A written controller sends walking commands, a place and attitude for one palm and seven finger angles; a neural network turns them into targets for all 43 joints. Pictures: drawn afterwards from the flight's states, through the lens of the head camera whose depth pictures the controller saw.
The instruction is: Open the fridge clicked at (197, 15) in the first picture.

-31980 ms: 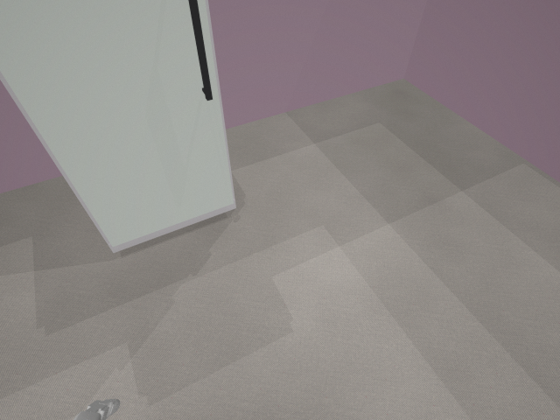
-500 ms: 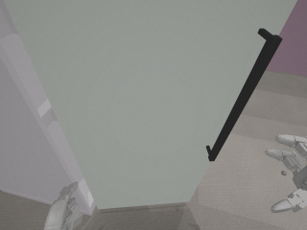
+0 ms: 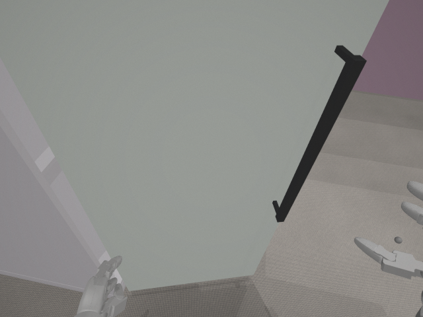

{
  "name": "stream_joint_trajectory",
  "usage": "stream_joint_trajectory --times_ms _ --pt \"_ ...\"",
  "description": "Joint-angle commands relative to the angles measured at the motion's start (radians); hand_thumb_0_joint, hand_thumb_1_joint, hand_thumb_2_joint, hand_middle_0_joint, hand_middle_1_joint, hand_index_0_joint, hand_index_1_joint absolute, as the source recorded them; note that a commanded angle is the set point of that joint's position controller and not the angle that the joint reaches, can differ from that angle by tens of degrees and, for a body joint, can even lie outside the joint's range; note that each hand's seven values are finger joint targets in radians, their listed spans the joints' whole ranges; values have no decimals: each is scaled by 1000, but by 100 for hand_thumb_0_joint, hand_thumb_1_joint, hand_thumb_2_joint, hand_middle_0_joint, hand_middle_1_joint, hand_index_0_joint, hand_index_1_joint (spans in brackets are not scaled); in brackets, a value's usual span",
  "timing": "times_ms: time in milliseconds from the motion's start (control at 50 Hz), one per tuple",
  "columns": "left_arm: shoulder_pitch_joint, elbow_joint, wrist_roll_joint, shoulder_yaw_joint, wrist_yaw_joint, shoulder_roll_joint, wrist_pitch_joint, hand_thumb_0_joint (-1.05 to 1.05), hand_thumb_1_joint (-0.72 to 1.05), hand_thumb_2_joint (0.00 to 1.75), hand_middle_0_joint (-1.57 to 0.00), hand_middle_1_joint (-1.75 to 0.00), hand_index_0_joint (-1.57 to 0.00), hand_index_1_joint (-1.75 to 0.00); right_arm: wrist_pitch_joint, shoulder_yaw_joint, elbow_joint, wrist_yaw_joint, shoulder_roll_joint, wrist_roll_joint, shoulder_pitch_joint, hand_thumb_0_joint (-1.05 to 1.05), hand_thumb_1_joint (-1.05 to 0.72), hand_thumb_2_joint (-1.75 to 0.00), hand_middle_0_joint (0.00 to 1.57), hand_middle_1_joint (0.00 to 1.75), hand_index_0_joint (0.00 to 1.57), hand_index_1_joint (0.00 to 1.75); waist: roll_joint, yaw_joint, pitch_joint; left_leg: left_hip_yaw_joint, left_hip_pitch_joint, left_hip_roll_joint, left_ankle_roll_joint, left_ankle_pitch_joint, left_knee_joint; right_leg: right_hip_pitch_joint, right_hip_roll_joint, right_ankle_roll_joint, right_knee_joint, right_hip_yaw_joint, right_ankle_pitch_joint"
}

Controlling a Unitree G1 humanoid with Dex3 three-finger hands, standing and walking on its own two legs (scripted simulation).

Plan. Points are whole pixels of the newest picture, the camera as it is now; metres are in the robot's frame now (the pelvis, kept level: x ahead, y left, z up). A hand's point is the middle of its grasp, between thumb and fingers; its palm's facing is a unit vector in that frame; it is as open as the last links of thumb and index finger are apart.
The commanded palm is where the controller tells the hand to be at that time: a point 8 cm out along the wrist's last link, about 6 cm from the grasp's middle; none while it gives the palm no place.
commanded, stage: draw the hand back to the body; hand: right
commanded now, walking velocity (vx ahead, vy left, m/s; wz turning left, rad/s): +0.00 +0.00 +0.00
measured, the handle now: (303, 156) +0.40 -0.19 +0.11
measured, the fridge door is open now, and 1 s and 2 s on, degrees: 72 72 72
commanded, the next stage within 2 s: step back with the hand held close in 0.72 s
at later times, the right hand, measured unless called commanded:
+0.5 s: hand (406, 236) +0.20 -0.27 +0.16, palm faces +0.49 +0.78 -0.39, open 7.7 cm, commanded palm +0.15 -0.30 +0.17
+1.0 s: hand (403, 242) +0.19 -0.26 +0.15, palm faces +0.43 +0.80 -0.42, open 7.4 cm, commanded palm +0.13 -0.30 +0.17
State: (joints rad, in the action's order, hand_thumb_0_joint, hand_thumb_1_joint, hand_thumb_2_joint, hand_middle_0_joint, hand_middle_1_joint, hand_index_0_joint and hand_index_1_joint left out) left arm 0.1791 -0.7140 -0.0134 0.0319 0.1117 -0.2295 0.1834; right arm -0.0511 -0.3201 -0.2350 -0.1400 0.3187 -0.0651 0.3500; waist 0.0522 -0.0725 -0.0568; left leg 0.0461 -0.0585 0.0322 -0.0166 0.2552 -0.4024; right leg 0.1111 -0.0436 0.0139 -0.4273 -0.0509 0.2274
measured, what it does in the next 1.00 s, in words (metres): stands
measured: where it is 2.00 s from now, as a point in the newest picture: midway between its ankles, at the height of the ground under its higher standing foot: outside the picture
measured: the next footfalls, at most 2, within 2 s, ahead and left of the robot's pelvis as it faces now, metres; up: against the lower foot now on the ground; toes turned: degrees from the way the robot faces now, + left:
none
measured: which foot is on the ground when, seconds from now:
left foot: down 0.00-1.00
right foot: down 0.00-1.00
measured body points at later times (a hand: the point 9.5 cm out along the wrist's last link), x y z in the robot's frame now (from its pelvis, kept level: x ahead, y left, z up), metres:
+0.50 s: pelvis +0.01 +0.00 +0.00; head -0.01 +0.03 +0.45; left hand +0.20 +0.23 -0.08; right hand +0.17 -0.31 +0.18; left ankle -0.02 +0.13 -0.74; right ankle +0.01 -0.13 -0.74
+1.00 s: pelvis -0.01 +0.00 +0.00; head -0.01 +0.01 +0.45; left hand +0.18 +0.23 -0.08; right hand +0.16 -0.30 +0.18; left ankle -0.02 +0.13 -0.74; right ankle +0.01 -0.13 -0.74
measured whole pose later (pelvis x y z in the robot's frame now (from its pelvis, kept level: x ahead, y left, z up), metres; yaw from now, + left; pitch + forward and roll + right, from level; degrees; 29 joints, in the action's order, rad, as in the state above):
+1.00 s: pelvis -0.01 +0.00 +0.00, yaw +0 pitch -2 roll +1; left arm 0.16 -0.64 0.00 0.01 0.09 -0.25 0.08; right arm -0.11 -0.36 -0.42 -0.12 0.35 -0.06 0.49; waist 0.06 -0.03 -0.03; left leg 0.05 -0.13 0.01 -0.02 0.24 -0.41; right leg 0.21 -0.06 0.01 -0.49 -0.05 0.24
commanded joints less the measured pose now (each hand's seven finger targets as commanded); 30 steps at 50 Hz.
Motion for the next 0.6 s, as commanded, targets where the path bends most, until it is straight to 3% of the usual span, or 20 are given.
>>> stream_joint_trajectory --times_ms 0,120,280,320,380,400,460,520,580 --pt "-143 164 -2 -54 2 -126 49 0 90 90 -20 -30 -20 -30 -70 -116 -267 -15 215 7 -94 0 -32 -62 22 64 22 64 25 2 131 9 12 -45 27 -202 75 -74 25 -23 82 -14 -239" --pt "-137 175 -3 -59 -10 -118 24 0 90 90 -20 -30 -20 -30 -62 -133 -286 -8 209 0 -9 0 -54 -73 21 51 21 51 -7 1 104 11 18 -45 21 -259 79 -73 21 -21 80 -20 -298" --pt "-136 187 -3 -63 -14 -115 7 0 90 90 -20 -30 -20 -30 -68 -149 -359 -6 219 -2 11 0 -83 -87 20 34 20 34 18 1 120 10 19 -45 18 -283 82 -88 23 -22 68 -28 -320" --pt "-135 184 -3 -64 -13 -115 7 0 90 90 -20 -30 -20 -30 -67 -154 -350 -7 220 -2 25 0 -90 -90 20 30 20 30 -6 3 101 10 13 -44 17 -289 85 -82 22 -24 66 -29 -312" --pt "-136 183 -2 -64 -12 -113 2 0 90 90 -20 -30 -20 -30 -67 -142 -339 -5 209 -4 6 0 -90 -90 20 30 20 30 0 6 81 8 -3 -44 15 -257 97 -81 25 -25 71 -34 -267" --pt "-134 178 -4 -66 -11 -119 3 0 90 90 -20 -30 -20 -30 -68 -154 -326 -7 220 -4 2 0 -90 -90 20 30 20 30 -30 5 77 12 0 -45 17 -249 100 -73 25 -25 76 -28 -256" --pt "-138 182 -3 -66 -8 -114 2 0 90 90 -20 -30 -20 -30 -70 -151 -332 -7 217 -4 6 0 -90 -90 20 30 20 30 -28 3 93 7 5 -43 15 -255 99 -81 28 -30 72 -32 -254" --pt "-141 181 -3 -64 -7 -112 5 0 90 90 -20 -30 -20 -30 -72 -149 -344 -9 219 -2 -4 0 -90 -90 20 30 20 30 12 1 95 7 9 -42 18 -250 99 -86 28 -28 73 -31 -255" --pt "-145 181 -3 -63 -7 -110 9 0 90 90 -20 -30 -20 -30 -74 -148 -342 -9 219 -4 1 0 -90 -90 20 30 20 30 -9 1 82 8 2 -44 16 -229 105 -82 29 -28 76 -31 -230"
